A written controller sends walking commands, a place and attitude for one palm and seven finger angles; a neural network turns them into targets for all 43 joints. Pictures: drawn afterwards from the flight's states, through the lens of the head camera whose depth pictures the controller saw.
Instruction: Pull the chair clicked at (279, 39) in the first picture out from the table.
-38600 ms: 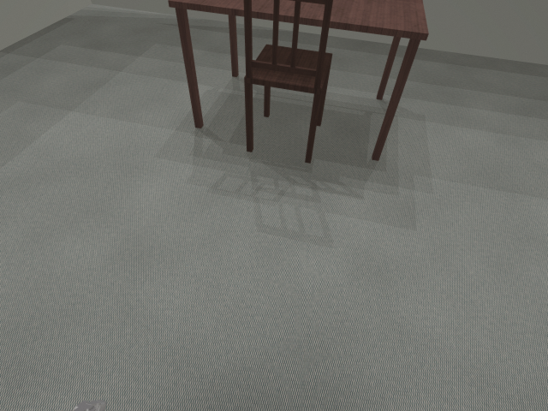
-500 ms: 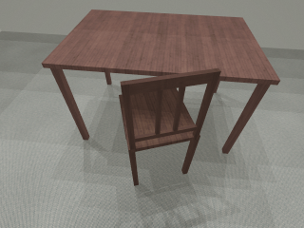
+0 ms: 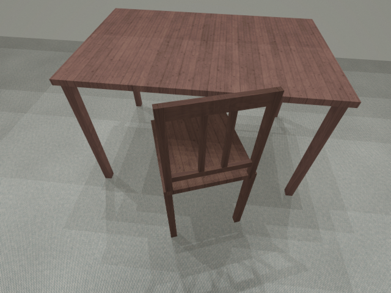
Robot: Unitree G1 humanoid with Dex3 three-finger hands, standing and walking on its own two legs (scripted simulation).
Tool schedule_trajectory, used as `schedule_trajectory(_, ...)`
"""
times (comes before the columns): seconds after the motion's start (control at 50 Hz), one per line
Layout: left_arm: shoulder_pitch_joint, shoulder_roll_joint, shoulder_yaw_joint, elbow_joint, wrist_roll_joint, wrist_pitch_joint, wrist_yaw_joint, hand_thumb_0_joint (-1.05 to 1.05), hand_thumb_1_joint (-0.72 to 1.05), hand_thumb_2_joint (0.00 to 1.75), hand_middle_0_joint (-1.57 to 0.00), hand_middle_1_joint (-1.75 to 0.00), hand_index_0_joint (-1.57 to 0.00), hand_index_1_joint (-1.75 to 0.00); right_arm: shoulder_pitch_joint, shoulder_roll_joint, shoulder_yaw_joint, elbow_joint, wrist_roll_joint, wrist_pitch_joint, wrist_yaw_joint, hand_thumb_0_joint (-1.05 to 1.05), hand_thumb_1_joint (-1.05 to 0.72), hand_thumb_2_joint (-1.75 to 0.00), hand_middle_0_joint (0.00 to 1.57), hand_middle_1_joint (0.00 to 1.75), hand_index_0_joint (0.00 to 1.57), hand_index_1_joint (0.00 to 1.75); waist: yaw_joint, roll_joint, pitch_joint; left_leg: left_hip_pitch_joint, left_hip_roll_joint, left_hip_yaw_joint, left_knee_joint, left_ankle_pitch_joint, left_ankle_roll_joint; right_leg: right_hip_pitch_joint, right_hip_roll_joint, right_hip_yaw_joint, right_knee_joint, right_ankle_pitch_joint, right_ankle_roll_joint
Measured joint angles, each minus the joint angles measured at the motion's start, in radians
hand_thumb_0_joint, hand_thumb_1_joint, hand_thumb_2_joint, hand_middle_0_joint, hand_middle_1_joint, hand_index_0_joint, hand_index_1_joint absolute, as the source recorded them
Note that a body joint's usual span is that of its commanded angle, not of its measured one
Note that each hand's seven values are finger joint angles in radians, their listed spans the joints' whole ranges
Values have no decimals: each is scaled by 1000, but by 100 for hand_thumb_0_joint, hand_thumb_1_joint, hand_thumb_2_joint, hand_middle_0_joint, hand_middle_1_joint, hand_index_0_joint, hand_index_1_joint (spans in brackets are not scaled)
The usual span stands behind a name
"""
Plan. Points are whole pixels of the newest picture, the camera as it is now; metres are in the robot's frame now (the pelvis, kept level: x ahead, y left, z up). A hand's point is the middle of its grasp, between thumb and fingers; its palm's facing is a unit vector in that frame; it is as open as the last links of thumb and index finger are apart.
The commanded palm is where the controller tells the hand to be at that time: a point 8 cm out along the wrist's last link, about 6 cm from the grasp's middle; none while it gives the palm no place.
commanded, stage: look to check the result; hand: left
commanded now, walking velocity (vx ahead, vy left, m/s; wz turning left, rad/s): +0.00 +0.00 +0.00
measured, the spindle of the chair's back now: (202, 145) +0.57 +0.01 -0.10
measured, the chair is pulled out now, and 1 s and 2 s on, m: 0.14 0.14 0.14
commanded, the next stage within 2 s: take the last steps up to it in 0.54 s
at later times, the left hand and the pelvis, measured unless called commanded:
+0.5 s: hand out of the picture -0.02 +0.15 -0.18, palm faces +0.04 -0.99 -0.16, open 7.4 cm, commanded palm none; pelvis +0.01 +0.00 +0.00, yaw +0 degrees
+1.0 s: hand out of the picture +0.00 +0.15 -0.18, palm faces +0.07 -0.99 -0.16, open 7.4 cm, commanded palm none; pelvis +0.04 +0.00 -0.01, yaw +0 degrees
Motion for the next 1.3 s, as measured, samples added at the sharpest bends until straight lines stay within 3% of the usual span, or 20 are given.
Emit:
schedule_trajectory(0.76, 4, -2, 3, -2, 1, -2, 0, 0, 91, 89, -20, -30, -20, -30, -5, -2, 2, 4, 0, -2, -2, 0, -91, -90, 20, 29, 20, 30, 2, 1, 0, 14, 3, -4, 3, -16, -6, 17, 4, -3, -1, -15, -6)
schedule_trajectory(0.94, 39, -3, 30, -22, 13, 6, -16, 0, 91, 89, -20, -30, -20, -30, 36, -15, -19, -18, -10, 6, 12, 0, -91, -90, 20, 29, 20, 30, 8, 2, -20, -20, 3, 1, 96, -92, -3, -18, 4, 1, 92, -91, -13)
schedule_trajectory(1.1, 58, 2, 53, -29, 11, -6, -14, 0, 91, 89, -20, -30, -20, -30, 36, -14, -19, -24, -7, -24, 2, 0, -91, -90, 20, 29, 20, 30, 14, -17, -2, -8, 0, 11, 171, -179, 4, -7, 2, 12, 162, -167, -10)
schedule_trajectory(1.22, 5, 11, 57, -47, 13, 16, -21, 0, 91, 89, -20, -30, -20, -29, 32, -2, -17, -45, -17, -49, -7, 0, -91, -90, 20, 29, 20, 30, -2, -21, 30, 53, -8, 29, 144, -196, 15, -157, -25, -35, 486, -274, -34)
schedule_trajectory(1.26, -21, 23, 61, -65, 22, 23, -20, 2, 93, 89, -20, -30, -20, -30, 43, 2, -16, -41, -19, -42, -2, 0, -91, -90, 20, 29, 20, 30, -1, -11, 35, 73, -3, 21, 130, -197, 7, -184, -37, -50, 469, -261, -31)
schedule_trajectory(1.3, -33, 39, 69, -93, 20, 11, -30, 2, 94, 89, -20, -30, -20, -30, 57, 3, -15, -35, -17, -31, 4, 0, -91, -90, 20, 29, 20, 30, 6, 4, 37, 75, 6, 9, 155, -220, -6, -167, -43, -60, 349, -175, -29)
